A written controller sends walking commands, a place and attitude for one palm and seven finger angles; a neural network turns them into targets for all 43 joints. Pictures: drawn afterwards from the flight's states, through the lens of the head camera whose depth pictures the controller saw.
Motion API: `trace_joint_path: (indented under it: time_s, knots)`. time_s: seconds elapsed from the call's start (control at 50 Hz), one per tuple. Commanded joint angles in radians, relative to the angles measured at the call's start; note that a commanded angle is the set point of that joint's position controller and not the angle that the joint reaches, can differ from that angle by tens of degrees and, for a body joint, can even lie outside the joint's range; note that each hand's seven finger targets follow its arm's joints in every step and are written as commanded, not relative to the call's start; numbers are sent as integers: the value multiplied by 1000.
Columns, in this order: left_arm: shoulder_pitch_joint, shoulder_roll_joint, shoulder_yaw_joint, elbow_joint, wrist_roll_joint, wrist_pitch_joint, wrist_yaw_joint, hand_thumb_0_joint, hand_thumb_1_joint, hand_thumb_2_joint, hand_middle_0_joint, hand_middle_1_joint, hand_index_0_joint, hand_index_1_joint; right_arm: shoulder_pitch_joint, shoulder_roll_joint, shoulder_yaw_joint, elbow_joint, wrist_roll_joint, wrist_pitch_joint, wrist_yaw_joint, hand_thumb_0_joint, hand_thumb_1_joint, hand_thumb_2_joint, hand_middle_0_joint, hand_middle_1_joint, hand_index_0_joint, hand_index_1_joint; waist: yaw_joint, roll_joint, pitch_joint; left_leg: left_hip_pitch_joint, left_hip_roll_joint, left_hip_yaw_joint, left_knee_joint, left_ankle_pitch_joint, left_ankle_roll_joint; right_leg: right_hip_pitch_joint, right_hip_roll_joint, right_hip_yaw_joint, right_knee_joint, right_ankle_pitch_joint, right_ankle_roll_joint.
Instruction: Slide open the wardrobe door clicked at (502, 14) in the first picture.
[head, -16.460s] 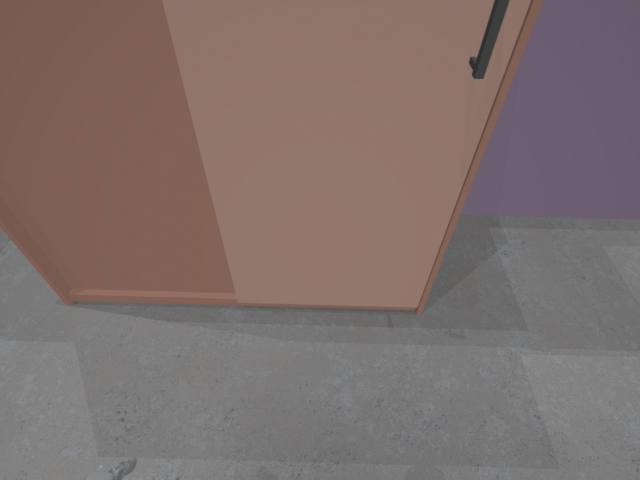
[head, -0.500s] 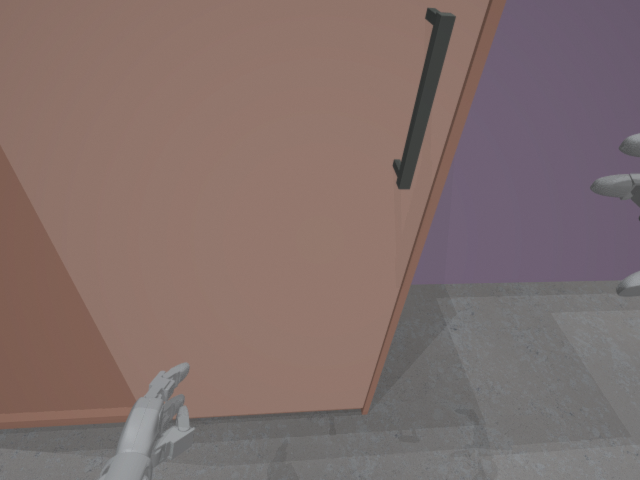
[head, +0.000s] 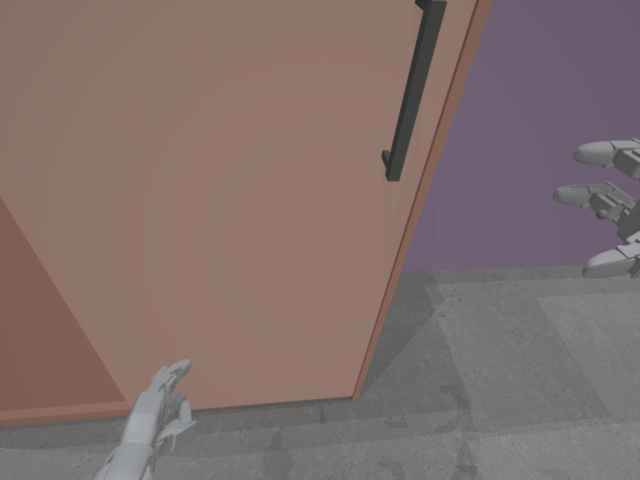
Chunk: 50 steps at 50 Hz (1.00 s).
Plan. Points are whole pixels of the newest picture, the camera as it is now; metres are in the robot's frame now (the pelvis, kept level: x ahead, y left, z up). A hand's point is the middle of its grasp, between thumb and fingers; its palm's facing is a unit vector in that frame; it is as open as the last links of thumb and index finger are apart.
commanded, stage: move the hooked fingers beside the handle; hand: right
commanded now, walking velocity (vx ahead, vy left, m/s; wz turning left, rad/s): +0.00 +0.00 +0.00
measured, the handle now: (406, 96) +0.52 -0.11 +0.27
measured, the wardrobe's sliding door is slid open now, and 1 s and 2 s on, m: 0.00 0.00 0.00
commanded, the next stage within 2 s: none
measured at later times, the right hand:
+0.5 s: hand (534, 171) +0.37 -0.22 +0.26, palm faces -0.05 +1.00 -0.05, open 14.0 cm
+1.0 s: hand (494, 145) +0.43 -0.21 +0.25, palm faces -0.02 +1.00 -0.05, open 14.0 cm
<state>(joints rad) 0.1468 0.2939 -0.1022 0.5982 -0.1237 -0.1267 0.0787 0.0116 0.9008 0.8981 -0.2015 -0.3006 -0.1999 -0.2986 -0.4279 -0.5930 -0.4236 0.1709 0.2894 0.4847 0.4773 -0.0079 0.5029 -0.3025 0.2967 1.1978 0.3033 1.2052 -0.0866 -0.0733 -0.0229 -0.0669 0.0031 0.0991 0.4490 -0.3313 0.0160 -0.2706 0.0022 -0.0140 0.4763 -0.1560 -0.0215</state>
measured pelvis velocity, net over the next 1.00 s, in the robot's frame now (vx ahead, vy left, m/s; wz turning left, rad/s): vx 0.02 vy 0.01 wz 0.04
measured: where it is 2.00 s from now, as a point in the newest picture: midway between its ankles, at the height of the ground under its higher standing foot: outside the picture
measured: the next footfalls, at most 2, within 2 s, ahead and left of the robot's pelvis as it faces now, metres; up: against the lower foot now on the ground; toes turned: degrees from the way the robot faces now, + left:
none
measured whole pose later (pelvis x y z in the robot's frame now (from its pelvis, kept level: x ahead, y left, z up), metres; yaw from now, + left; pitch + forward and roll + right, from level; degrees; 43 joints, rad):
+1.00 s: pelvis +0.02 +0.01 +0.00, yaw +2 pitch +0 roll +0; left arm 0.25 0.30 -0.05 0.64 -0.10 -0.07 0.10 0.01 0.90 0.90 -0.20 -0.30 -0.20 -0.30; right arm -0.75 -0.54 -0.34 0.59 0.21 0.30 0.35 -0.01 0.50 -0.30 0.30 1.20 0.30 1.20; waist 0.00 -0.04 -0.04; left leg -0.11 -0.01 0.06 0.44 -0.34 0.03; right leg -0.30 -0.02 -0.04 0.47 -0.18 -0.01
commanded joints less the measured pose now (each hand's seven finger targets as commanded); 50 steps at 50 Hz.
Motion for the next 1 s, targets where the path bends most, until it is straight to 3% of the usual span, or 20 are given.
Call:
trace_joint_path:
  time_s: [0.0, 0.04, 0.06, 0.1, 0.12, 0.14, 0.2, 0.24, 0.32, 0.34, 0.42, 0.5, 0.56, 0.62, 0.72, 0.76, 0.78, 0.86, 0.9, 0.98]
  knots:
    - [-157, 89, 42, -175, 9, -78, 21, 0, 900, 900, -200, -300, -200, -300, -578, -225, -19, -334, 49, -180, -10, 0, 500, -300, 300, 1200, 300, 1200, 70, -39, -278, -218, -17, -51, -100, 211, 11, 392, 8, 91, -41, 75, -17]
    - [-145, 97, 45, -158, 18, -79, 21, 0, 900, 900, -200, -300, -200, -300, -529, -295, -110, -275, 56, -208, -30, 0, 500, -300, 300, 1200, 300, 1200, 46, -9, -301, -175, -15, -55, -103, 237, 14, 369, 7, 88, -43, 95, -19]
    - [-145, 93, 44, -155, 20, -78, 19, 0, 900, 900, -200, -300, -200, -300, -532, -284, -107, -238, 51, -208, -36, 0, 500, -300, 300, 1200, 300, 1200, 40, -11, -298, -168, -13, -55, -99, 249, 14, 362, 9, 82, -48, 100, -19]
    - [-143, 94, 46, -145, 19, -68, 11, 0, 900, 900, -200, -300, -200, -300, -485, -284, -128, -141, 40, -177, -57, 0, 500, -300, 300, 1200, 300, 1200, 21, -22, -257, -164, -10, -48, -96, 248, 15, 318, 7, 75, -60, 92, -15]
    - [-133, 100, 53, -140, 20, -61, 4, 0, 900, 900, -200, -300, -200, -300, -426, -315, -159, -86, 32, -155, -71, 0, 500, -300, 300, 1200, 300, 1200, 5, 20, -252, -142, -8, -48, -99, 257, 13, 284, 7, 67, -58, 103, -16]
    - [-141, 101, 53, -145, 17, -51, 1, 0, 900, 900, -200, -300, -200, -300, -396, -306, -155, -49, 22, -123, -79, 0, 500, -300, 300, 1200, 300, 1200, 3, 24, -225, -145, -2, -49, -98, 270, 9, 254, 5, 59, -64, 103, -18]
    - [-139, 106, 56, -160, 7, -26, -5, 0, 900, 900, -200, -300, -200, -300, -404, -247, -77, -3, -3, -60, -89, 0, 500, -300, 300, 1200, 300, 1200, 24, 22, -168, -188, -3, -51, -103, 241, 2, 229, -2, 52, -70, 74, -14]
    - [-137, 110, 63, -170, 2, -21, -6, 0, 900, 900, -200, -300, -200, -300, -444, -220, -39, -33, -7, -66, -85, 0, 500, -300, 300, 1200, 300, 1200, 40, 39, -178, -195, -5, -57, -108, 243, 0, 245, -6, 49, -62, 79, -17]
    - [-128, 99, 59, -175, 6, -36, 13, 0, 900, 900, -200, -300, -200, -300, -596, -179, 28, -152, 13, -155, -73, 0, 500, -300, 300, 1200, 300, 1200, 77, 20, -221, -209, -12, -63, -114, 230, 5, 312, -4, 54, -47, 81, -26]
    - [-122, 109, 64, -170, 10, -42, 16, 0, 900, 900, -200, -300, -200, -300, -608, -231, -25, -158, 13, -173, -76, 0, 500, -300, 300, 1200, 300, 1200, 68, 10, -247, -201, -14, -67, -113, 248, 8, 330, -3, 60, -46, 94, -26]
    - [-84, 116, 71, -128, 14, -43, 27, 0, 900, 900, -200, -300, -200, -300, -640, -275, -65, -45, 12, -202, -88, 0, 500, -300, 300, 1200, 300, 1200, 70, 32, -255, -183, -11, -73, -119, 272, 2, 315, 1, 46, -38, 104, -28]
    - [-73, 116, 74, -111, 12, -40, 27, 0, 900, 900, -200, -300, -200, -300, -701, -219, 4, 73, -27, -170, -119, 0, 500, -300, 300, 1200, 300, 1200, 82, -56, -204, -232, -7, -68, -118, 203, 7, 293, -3, 53, -54, 49, -19]
    - [-67, 120, 79, -118, 13, -35, 25, 0, 900, 900, -200, -300, -200, -300, -719, -204, 27, 83, -35, -171, -128, 0, 500, -300, 300, 1200, 300, 1200, 84, -19, -244, -202, -4, -73, -110, 267, 6, 297, -1, 49, -39, 96, -25]
    - [-51, 124, 84, -128, 17, -26, 20, 0, 900, 900, -200, -300, -200, -300, -677, -237, -11, 95, -25, -197, -117, 0, 500, -300, 300, 1200, 300, 1200, 71, 43, -304, -141, -3, -73, -91, 376, 4, 296, 3, 40, -24, 174, -30]
    - [-38, 123, 89, -128, 14, -14, 17, 0, 900, 900, -200, -300, -200, -300, -690, -231, -11, 156, -21, -214, -108, 0, 500, -300, 300, 1200, 300, 1200, 74, 94, -267, -163, -5, -77, -85, 401, -6, 274, 2, 25, -17, 168, -36]
    - [-30, 131, 91, -121, 14, -8, 19, 0, 900, 900, -200, -300, -200, -300, -708, -271, -41, 205, -35, -208, -115, 0, 500, -300, 300, 1200, 300, 1200, 73, 81, -248, -173, -1, -85, -82, 399, -7, 250, 2, 26, -18, 156, -35]
    - [-26, 131, 91, -117, 12, -3, 21, 0, 900, 900, -200, -300, -200, -300, -721, -261, -26, 223, -41, -207, -118, 0, 500, -300, 300, 1200, 300, 1200, 81, 74, -233, -183, -2, -85, -83, 396, -8, 244, 1, 23, -16, 153, -35]
    - [-10, 128, 95, -116, 14, -3, 22, 0, 900, 900, -200, -300, -200, -300, -831, -222, 33, 189, -55, -234, -129, 0, 500, -300, 300, 1200, 300, 1200, 104, 10, -273, -193, -4, -86, -78, 406, -2, 284, 1, 26, -1, 181, -37]
    - [3, 132, 98, -112, 18, -1, 26, 0, 900, 900, -200, -300, -200, -300, -863, -235, 26, 169, -57, -255, -129, 0, 500, -300, 300, 1200, 300, 1200, 109, -12, -314, -180, -6, -83, -70, 435, 3, 315, 0, 29, 6, 216, -35]
    - [23, 134, 101, -100, 19, -2, 26, 0, 900, 900, -200, -300, -200, -300, -858, -229, 18, 220, -43, -273, -116, 0, 500, -300, 300, 1200, 300, 1200, 109, 25, -329, -173, -9, -81, -60, 472, 2, 313, 2, 30, 15, 233, -38]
